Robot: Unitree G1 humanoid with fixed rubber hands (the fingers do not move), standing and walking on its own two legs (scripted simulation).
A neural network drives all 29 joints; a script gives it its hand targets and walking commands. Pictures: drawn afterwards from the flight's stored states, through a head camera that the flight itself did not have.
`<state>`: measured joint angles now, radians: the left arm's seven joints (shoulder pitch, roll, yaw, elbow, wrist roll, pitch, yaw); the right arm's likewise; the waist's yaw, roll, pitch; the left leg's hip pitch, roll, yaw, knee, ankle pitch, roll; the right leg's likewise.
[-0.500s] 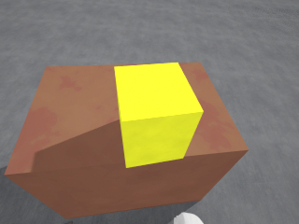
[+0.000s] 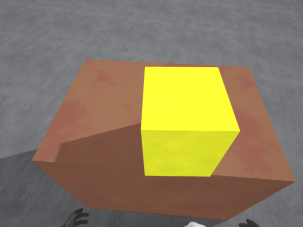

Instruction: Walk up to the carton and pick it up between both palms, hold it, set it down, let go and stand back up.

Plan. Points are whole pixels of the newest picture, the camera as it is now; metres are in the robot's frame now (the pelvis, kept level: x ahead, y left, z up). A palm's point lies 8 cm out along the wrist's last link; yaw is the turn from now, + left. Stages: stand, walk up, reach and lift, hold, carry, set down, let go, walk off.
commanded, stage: walk up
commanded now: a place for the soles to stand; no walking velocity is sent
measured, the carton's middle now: (179, 124) +0.39 -0.05 +0.04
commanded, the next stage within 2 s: none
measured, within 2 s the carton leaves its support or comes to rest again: neither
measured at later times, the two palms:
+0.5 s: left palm out of the picture +0.06 +0.26 -0.10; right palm out of the picture +0.14 -0.26 -0.08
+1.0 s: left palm out of the picture -0.04 +0.24 -0.11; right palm out of the picture +0.02 -0.30 -0.08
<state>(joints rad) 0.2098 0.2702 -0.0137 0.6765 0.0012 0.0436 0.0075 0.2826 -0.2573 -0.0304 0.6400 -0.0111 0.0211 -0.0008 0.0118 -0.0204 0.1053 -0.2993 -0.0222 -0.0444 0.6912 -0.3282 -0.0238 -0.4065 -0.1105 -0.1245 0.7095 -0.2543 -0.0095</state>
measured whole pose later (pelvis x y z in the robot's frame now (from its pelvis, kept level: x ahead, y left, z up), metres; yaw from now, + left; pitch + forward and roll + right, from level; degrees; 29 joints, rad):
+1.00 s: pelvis -0.11 -0.04 +0.00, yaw +1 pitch -1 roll -1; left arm 0.29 0.33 0.06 0.72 0.00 0.09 -0.01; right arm 0.22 -0.24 -0.03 0.63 -0.05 0.04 -0.03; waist -0.01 -0.04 0.10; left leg -0.45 0.05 -0.02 0.64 -0.18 0.00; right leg -0.28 0.05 0.08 0.85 -0.56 0.06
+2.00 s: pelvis -0.12 -0.03 +0.01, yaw -2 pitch -2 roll +0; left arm 0.40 0.26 0.02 0.64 0.01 0.00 0.00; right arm 0.26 -0.25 -0.02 0.72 -0.03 0.02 0.01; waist 0.00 0.01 0.04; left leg -0.28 0.01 0.03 0.62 -0.32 0.01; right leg -0.21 0.02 0.12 0.63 -0.39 0.01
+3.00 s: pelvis -0.06 -0.04 +0.02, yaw -1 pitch -1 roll -1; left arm 0.34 0.27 0.01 0.71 0.02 0.00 -0.01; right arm 0.27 -0.23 -0.01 0.69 0.00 0.01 0.00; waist 0.00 0.00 0.03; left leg -0.34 -0.01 -0.01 0.58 -0.22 0.02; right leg -0.17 -0.01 -0.05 0.55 -0.36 0.00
